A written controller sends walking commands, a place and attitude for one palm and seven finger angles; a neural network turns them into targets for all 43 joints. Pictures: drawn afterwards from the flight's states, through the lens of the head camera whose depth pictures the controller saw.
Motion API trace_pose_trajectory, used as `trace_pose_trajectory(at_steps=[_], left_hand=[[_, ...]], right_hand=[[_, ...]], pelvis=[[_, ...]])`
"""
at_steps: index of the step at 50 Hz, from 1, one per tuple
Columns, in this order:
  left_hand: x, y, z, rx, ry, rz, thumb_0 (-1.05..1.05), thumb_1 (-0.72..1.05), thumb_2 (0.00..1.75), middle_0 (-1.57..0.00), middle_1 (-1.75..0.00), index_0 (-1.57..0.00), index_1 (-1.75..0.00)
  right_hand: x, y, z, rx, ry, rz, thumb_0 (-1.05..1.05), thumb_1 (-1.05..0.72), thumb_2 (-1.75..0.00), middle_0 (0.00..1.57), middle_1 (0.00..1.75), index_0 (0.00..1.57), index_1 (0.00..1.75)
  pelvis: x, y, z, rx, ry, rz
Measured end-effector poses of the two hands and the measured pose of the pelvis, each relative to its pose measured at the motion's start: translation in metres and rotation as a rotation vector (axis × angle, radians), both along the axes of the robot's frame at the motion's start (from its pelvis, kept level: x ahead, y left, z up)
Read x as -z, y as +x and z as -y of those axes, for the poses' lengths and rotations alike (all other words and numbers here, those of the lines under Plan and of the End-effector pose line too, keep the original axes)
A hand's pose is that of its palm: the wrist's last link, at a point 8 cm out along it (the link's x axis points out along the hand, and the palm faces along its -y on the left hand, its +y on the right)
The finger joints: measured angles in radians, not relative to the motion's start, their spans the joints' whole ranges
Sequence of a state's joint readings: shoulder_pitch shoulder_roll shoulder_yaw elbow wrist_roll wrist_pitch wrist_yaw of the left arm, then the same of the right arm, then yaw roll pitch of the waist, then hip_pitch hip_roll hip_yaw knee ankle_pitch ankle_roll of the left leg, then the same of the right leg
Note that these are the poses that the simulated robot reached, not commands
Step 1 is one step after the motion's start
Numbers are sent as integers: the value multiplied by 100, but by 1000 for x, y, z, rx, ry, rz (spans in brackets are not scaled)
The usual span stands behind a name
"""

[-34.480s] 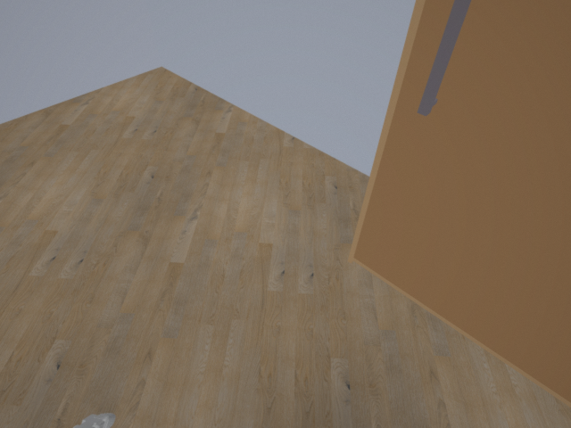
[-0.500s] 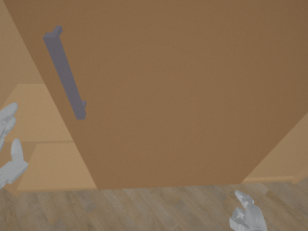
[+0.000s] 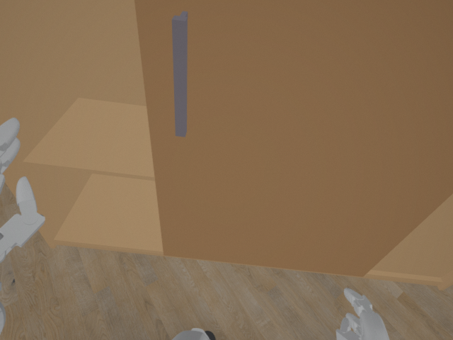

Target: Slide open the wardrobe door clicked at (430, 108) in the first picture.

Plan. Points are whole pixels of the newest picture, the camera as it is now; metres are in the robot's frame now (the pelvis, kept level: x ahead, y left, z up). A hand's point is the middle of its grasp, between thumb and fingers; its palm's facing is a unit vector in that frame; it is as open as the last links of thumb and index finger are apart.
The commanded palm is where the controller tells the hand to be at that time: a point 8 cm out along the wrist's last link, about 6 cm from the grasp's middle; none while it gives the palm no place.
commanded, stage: stop stepping back and stand still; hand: left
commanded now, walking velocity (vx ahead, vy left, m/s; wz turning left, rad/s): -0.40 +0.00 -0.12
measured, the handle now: (182, 79) +0.58 +0.17 +0.18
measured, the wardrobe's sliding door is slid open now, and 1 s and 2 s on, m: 0.50 0.50 0.50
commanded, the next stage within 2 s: let the arm hang, fingers relaxed in 1.78 s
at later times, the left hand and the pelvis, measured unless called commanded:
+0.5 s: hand out of the picture +0.09 +0.37 +0.19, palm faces +0.41 -0.88 -0.23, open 7.5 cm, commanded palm -0.01 +0.40 +0.19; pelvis -0.16 +0.10 +0.02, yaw -2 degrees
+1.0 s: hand out of the picture +0.10 +0.38 +0.16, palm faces +0.36 -0.88 -0.30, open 7.5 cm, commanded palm +0.03 +0.44 +0.19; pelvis -0.14 +0.16 -0.02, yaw -6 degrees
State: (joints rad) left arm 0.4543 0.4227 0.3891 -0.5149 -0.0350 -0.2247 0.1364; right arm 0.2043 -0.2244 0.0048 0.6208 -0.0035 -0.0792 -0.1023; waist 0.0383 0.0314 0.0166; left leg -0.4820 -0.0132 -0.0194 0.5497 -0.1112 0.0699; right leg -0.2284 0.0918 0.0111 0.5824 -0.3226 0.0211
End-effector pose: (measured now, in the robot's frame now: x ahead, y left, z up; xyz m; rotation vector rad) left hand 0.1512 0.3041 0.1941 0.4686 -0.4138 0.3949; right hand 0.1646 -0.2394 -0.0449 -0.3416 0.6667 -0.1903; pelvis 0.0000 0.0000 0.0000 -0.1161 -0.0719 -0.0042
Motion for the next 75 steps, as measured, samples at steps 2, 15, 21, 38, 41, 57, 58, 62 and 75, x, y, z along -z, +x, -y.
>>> trace_pose_trajectory(at_steps=[2,15,21,38,41,57,58,62,75], left_hand=[[-3,-2,-13,-14,7,14,2,88,90,-21,-30,-21,-30],[-5,-137,-61,14,29,172,1,88,90,-21,-30,-21,-30],[13,-106,-125,-108,-159,141,1,88,90,-20,-30,-20,-30],[-34,-130,-131,12,206,-204,1,88,90,-21,-30,-21,-30],[-5,-130,-140,-41,111,-166,1,89,90,-21,-30,-21,-30],[-45,-76,-115,91,276,-37,2,88,90,-21,-30,-21,-30],[-47,-76,-116,79,294,-65,2,88,90,-21,-30,-21,-30],[-34,-75,-130,-6,230,-204,1,89,90,-21,-30,-21,-30],[21,-21,-127,20,-42,-211,2,89,90,-21,-30,-21,-30]], right_hand=[[-5,-8,-8,-4,-4,22,2,-91,-90,21,30,20,30],[9,-94,-73,-76,9,-18,1,-91,-90,21,30,20,30],[14,-144,-116,-49,37,-20,2,-91,-90,21,30,20,30],[6,-234,-115,173,74,-150,1,-90,-90,21,30,20,30],[31,-220,-103,151,56,-126,1,-90,-90,21,30,20,30],[38,-153,-174,46,245,-23,1,-91,-90,21,30,20,30],[43,-152,-175,46,263,-42,1,-91,-90,21,30,20,30],[51,-150,-170,68,276,-137,1,-90,-90,21,30,20,30],[13,-76,-141,57,73,-40,2,-91,-90,20,30,20,30]], pelvis=[[-1,-16,-7,-13,-19,-1],[18,-96,-56,-16,19,-39],[12,-142,-93,9,38,-1],[-25,-159,-124,68,93,-99],[1,-163,-134,92,81,-86],[2,-128,-145,64,125,-70],[0,-123,-145,60,119,-77],[-11,-101,-147,64,144,-98],[-9,-66,-156,47,148,-84]])
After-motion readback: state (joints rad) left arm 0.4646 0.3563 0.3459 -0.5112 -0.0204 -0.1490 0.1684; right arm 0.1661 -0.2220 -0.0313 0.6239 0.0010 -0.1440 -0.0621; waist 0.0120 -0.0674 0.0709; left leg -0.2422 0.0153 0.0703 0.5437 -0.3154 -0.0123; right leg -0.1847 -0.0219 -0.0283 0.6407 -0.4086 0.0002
